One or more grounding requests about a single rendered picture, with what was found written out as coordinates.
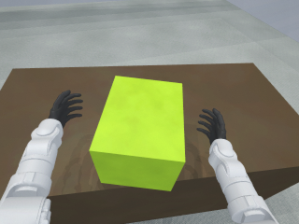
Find carton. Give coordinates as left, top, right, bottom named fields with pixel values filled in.
left=89, top=76, right=186, bottom=191

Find robot right hand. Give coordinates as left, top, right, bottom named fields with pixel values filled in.
left=196, top=108, right=227, bottom=145

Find robot left upper arm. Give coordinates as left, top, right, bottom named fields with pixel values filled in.
left=0, top=196, right=51, bottom=224

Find pedestal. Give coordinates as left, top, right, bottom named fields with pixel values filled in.
left=0, top=63, right=299, bottom=224

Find robot left forearm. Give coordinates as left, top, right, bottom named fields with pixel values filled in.
left=0, top=119, right=64, bottom=207

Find robot right forearm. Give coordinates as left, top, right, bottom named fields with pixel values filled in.
left=208, top=138, right=279, bottom=224

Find robot left hand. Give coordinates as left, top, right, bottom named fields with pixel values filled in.
left=48, top=90, right=83, bottom=127

